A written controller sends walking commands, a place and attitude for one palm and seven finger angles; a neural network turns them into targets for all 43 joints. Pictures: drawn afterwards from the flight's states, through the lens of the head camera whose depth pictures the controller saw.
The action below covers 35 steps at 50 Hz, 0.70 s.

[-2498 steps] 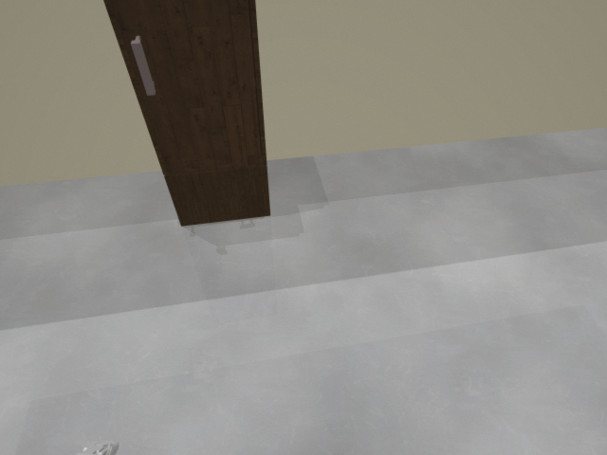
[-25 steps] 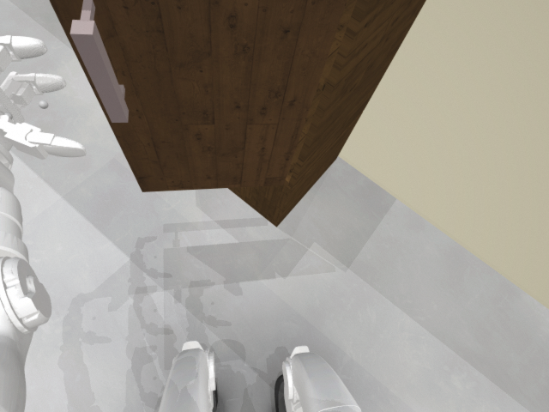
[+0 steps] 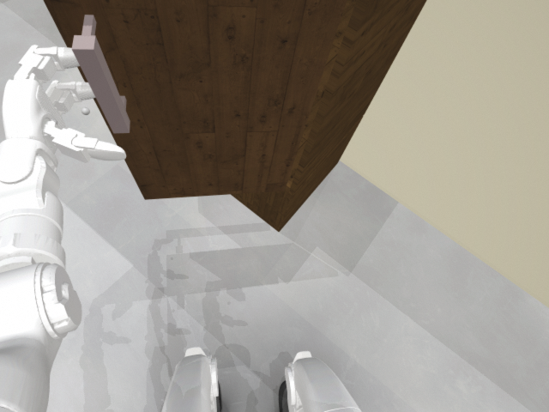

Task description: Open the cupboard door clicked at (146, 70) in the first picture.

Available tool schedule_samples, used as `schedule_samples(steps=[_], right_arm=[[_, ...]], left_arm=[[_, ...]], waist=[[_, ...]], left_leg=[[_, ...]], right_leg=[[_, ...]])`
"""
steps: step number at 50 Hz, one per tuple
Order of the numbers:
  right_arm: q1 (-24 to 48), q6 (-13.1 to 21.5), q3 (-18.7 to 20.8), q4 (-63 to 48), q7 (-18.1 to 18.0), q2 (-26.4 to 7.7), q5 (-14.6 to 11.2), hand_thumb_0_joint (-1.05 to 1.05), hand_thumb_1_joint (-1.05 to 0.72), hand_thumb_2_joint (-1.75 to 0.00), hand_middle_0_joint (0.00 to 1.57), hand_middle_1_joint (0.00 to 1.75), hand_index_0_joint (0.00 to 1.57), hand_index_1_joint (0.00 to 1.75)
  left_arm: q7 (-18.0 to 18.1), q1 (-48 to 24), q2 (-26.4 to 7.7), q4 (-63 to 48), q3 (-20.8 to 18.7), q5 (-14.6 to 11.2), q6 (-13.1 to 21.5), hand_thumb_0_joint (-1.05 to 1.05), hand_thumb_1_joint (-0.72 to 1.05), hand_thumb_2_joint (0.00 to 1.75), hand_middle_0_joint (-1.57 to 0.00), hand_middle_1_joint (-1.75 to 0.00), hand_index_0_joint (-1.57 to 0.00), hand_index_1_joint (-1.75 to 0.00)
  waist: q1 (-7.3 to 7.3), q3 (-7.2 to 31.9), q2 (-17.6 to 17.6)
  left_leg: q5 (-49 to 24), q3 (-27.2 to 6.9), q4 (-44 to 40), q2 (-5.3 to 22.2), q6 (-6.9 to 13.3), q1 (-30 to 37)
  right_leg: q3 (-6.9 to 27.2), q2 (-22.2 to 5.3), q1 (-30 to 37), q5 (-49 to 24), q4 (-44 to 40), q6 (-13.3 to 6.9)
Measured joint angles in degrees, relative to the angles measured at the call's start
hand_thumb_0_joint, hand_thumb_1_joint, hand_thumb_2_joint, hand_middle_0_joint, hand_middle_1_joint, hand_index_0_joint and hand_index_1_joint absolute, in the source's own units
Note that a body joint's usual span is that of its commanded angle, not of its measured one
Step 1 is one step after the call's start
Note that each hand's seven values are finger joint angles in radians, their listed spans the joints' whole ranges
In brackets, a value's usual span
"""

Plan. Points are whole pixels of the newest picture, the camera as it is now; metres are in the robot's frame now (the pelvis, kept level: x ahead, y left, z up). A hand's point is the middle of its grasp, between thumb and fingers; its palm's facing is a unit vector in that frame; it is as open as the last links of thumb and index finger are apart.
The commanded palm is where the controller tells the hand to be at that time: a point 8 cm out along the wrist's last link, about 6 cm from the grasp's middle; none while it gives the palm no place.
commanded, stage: slide the fingers in behind the handle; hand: left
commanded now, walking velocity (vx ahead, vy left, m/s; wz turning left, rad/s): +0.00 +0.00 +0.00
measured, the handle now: (106, 79) +0.56 +0.21 +0.07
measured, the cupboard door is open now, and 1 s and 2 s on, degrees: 46 46 46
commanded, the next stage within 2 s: close the thumb around the handle in 1.08 s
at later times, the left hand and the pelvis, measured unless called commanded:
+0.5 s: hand (117, 113) +0.51 +0.19 +0.07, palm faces +0.07 -1.00 -0.01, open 14.0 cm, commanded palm +0.48 +0.22 +0.07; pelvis +0.00 -0.01 +0.00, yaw +1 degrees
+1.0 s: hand (123, 113) +0.51 +0.18 +0.07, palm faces +0.08 -1.00 -0.01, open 14.0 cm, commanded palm +0.48 +0.22 +0.07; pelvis +0.00 -0.02 +0.00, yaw +1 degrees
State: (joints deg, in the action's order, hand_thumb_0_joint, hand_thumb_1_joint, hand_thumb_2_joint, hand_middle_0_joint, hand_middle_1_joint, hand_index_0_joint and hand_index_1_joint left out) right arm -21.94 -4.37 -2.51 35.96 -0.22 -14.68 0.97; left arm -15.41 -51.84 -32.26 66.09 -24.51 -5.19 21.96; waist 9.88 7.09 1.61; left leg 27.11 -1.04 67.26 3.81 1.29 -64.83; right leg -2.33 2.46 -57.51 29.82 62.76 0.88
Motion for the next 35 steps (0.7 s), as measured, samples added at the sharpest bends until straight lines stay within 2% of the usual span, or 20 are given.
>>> schedule_samples(steps=[5,19,35], right_arm=[[0.3,-0.2,-0.1,-0.4,0.2,0.1,0.0,0.01,-0.91,-0.89,0.2,0.3,0.2,0.3],[0.8,0.0,0.8,0.3,0.4,-0.2,0.1,0.01,-0.91,-0.89,0.2,0.3,0.2,0.3],[0.4,-0.1,0.8,0.2,1.1,0.1,0.3,0.01,-0.91,-0.89,0.2,0.3,0.2,0.3]], left_arm=[[1.1,0.6,0.7,0.5,-0.6,0.4,0.5,-0.01,-0.5,0.3,-0.3,-1.2,-0.3,-1.2],[2.9,0.6,3.3,0.0,2.0,0.1,1.9,-0.01,-0.51,0.3,-0.3,-1.2,-0.3,-1.2],[6.5,0.5,5.3,0.6,2.1,0.8,2.5,-0.01,-0.5,0.3,-0.29,-1.2,-0.29,-1.2]], waist=[[0.18,0.3,-0.1],[-0.38,0.3,0.0],[0.03,0.6,0.3]], left_leg=[[0.1,0.2,-0.3,0.1,-0.1,0.7],[-0.1,-0.3,-0.1,0.0,-0.8,0.8],[-0.3,-0.1,-0.5,0.1,-1.3,1.2]], right_leg=[[0.2,0.1,0.4,0.2,0.1,-0.2],[-0.3,0.0,0.4,0.6,0.9,-0.8],[0.0,0.1,0.2,0.8,1.5,-1.3]])
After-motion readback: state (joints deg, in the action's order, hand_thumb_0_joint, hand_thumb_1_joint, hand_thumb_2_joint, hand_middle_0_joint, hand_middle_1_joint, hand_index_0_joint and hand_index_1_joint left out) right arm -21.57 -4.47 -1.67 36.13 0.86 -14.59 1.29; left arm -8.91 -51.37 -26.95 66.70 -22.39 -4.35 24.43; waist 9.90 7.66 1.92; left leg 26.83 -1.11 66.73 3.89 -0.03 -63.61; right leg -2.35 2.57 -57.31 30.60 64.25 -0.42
